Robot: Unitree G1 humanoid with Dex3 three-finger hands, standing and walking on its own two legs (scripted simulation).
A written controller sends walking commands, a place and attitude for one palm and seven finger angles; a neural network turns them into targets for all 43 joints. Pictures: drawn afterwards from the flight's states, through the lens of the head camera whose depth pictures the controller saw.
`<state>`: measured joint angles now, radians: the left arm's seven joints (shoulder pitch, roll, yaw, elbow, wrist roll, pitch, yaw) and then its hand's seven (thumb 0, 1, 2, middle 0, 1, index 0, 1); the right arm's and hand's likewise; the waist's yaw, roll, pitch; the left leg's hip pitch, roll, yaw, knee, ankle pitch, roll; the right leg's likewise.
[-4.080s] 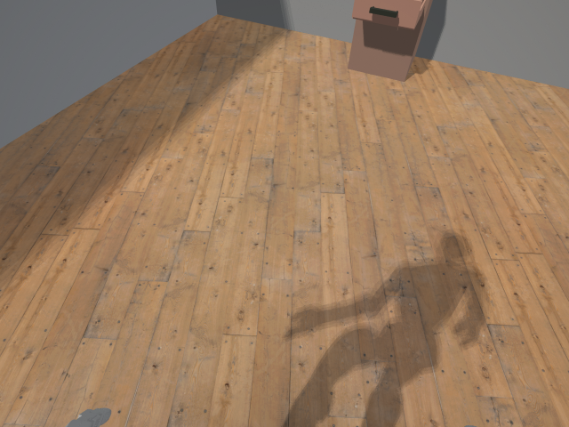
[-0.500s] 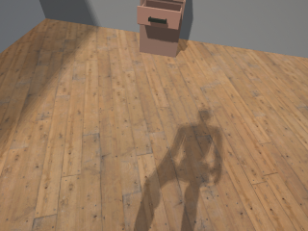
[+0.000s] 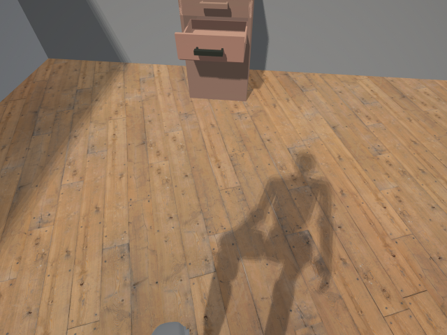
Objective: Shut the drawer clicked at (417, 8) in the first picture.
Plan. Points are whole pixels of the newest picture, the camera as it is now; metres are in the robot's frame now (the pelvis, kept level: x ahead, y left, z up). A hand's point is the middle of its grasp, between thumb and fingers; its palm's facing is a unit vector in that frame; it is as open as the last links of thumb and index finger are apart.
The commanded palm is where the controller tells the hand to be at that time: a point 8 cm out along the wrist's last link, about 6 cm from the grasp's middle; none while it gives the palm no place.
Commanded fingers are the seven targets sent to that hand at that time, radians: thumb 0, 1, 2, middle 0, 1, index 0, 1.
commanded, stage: walk to a spot facing it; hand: left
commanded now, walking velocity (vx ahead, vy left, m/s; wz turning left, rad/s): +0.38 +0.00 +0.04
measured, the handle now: (209, 50) +1.54 +0.14 -0.25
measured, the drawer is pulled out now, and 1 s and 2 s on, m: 0.25 0.25 0.25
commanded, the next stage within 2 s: take the last steps up to it in 1.78 s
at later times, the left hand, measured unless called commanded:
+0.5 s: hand (118, 298) +0.23 +0.25 -0.17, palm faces +0.06 -0.99 -0.15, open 7.3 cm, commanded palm none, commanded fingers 0.00 0.90 0.90 -0.20 -0.30 -0.20 -0.30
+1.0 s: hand (172, 189) +0.51 +0.17 -0.16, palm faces +0.02 -0.97 -0.23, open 7.1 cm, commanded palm none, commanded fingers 0.00 0.90 0.90 -0.20 -0.30 -0.20 -0.30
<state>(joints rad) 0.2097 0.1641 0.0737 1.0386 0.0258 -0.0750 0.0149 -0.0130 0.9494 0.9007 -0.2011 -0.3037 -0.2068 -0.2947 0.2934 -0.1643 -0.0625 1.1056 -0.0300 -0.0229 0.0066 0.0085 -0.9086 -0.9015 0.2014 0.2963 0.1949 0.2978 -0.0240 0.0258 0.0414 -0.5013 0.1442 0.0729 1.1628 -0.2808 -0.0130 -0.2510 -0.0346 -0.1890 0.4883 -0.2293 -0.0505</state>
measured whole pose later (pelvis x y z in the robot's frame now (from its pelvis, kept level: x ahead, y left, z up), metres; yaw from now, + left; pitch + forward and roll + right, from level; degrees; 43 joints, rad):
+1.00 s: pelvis +0.42 -0.01 +0.00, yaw -2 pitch -1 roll +0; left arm 0.18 0.15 0.08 1.02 0.02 -0.08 0.02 -0.02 0.95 0.90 -0.20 -0.30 -0.21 -0.29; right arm 0.33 -0.15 -0.06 1.12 -0.03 -0.02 0.00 0.01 -0.91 -0.90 0.20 0.30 0.20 0.30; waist -0.03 0.03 0.04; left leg -0.49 0.13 0.06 1.18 -0.28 -0.01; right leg -0.26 -0.03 -0.19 0.48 -0.21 -0.07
